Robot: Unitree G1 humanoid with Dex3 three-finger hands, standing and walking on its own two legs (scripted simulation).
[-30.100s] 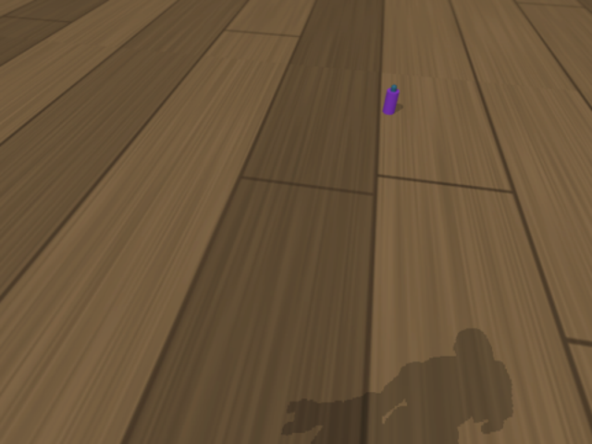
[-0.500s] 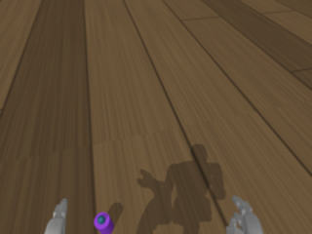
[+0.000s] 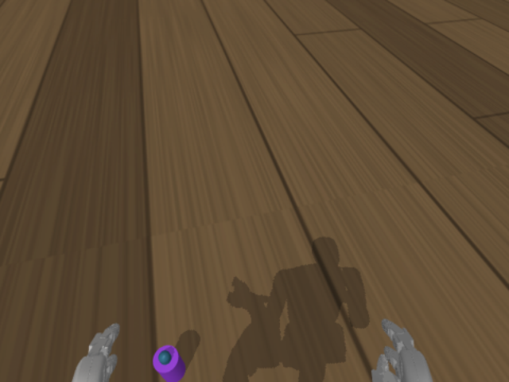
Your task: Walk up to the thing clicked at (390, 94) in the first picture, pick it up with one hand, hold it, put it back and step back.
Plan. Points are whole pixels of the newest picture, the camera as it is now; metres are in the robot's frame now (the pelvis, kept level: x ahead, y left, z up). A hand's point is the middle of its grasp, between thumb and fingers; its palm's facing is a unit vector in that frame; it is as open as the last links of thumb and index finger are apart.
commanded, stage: stand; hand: left
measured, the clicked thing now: (169, 363) +0.33 +0.26 -0.63
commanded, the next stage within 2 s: none
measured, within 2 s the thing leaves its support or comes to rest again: neither
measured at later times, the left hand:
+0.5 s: hand out of the picture +0.06 +0.26 -0.11, palm faces -0.02 -0.94 -0.34, open 7.5 cm
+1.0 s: hand out of the picture +0.00 +0.27 -0.10, palm faces -0.03 -0.93 -0.36, open 7.4 cm
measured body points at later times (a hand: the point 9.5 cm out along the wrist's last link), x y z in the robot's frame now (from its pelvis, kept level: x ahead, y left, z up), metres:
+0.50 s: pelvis -0.01 +0.02 +0.04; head -0.01 +0.02 +0.49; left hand +0.06 +0.31 -0.09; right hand +0.06 -0.27 -0.08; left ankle +0.02 +0.13 -0.69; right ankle +0.00 -0.12 -0.69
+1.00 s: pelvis -0.03 +0.01 +0.05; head -0.03 +0.01 +0.50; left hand +0.01 +0.32 -0.08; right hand +0.03 -0.28 -0.09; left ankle +0.02 +0.13 -0.69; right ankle +0.00 -0.12 -0.69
